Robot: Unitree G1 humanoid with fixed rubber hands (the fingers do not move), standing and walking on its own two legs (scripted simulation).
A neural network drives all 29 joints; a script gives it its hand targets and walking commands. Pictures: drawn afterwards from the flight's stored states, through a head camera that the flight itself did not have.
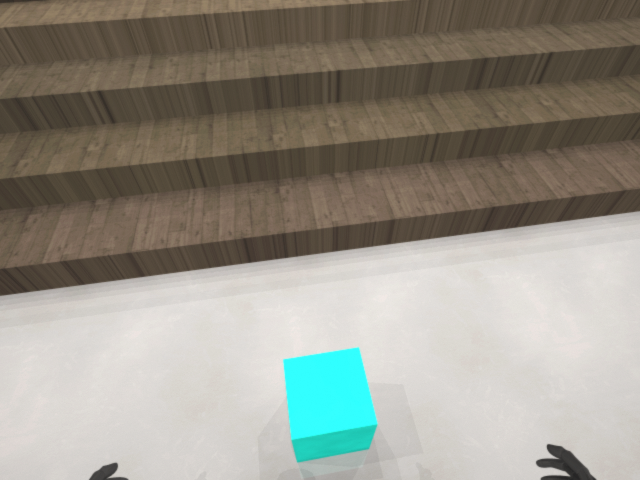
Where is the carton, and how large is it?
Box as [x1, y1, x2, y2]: [283, 347, 377, 462]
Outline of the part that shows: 358,347 283,359 291,439 297,462 366,449 369,447 377,423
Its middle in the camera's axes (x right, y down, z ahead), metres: +0.02 +0.48 +1.09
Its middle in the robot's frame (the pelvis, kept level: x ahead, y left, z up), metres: +0.41 +0.00 -0.66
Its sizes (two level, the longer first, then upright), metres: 0.210 0.200 0.250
